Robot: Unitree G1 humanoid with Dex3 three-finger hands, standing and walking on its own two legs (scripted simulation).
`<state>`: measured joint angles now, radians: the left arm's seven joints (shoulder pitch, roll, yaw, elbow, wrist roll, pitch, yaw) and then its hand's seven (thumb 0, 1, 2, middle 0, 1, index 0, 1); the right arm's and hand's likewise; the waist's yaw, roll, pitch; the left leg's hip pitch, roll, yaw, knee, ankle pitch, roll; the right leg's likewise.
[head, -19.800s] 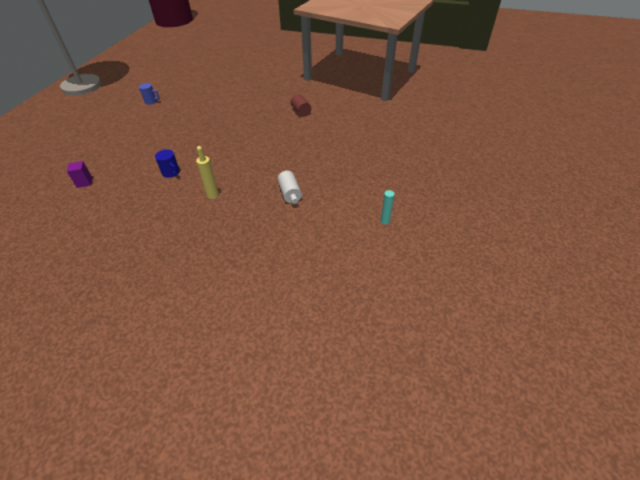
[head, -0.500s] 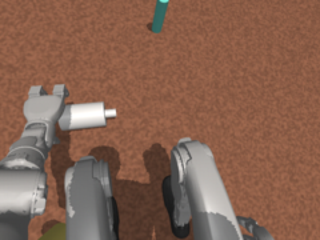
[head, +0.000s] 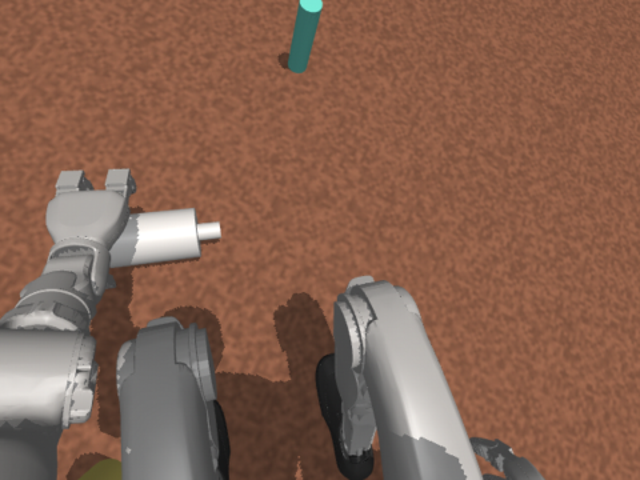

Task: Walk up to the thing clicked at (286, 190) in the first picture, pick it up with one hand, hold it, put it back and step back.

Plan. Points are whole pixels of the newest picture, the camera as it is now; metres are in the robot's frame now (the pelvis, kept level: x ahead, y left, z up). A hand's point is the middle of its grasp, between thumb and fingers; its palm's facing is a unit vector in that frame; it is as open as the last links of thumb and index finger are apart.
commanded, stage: rise first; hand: left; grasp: from above
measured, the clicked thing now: (166, 235) +0.48 +0.15 -0.30
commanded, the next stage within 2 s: approach in 1.08 s
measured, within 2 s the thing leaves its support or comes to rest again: neither
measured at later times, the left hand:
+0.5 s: hand (96, 249) +0.43 +0.22 -0.17, palm faces -0.46 -0.02 -0.89, open 14.1 cm
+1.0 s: hand (102, 245) +0.44 +0.22 -0.18, palm faces -0.45 -0.03 -0.89, open 14.2 cm
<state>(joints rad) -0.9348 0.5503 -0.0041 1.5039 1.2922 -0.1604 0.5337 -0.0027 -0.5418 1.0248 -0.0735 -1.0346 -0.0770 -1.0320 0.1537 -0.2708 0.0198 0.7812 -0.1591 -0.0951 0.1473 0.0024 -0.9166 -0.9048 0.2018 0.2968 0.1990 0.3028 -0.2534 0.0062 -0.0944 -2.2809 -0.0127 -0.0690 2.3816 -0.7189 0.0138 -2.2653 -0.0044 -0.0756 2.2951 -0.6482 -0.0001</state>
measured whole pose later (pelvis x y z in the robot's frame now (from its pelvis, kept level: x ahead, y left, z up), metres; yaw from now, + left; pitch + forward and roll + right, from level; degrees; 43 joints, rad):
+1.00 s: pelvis +0.00 +0.00 +0.00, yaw +0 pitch +35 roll -5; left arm -0.92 0.55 0.01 1.47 1.27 -0.19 0.49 0.00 -0.56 1.04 -0.08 -1.02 -0.07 -1.03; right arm 0.17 -0.27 0.01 0.79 -0.16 -0.10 0.16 0.00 -0.92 -0.90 0.20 0.30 0.20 0.30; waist -0.24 0.02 -0.09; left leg -2.27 -0.02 -0.07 2.38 -0.71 0.01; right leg -2.26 -0.01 -0.07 2.29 -0.64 0.00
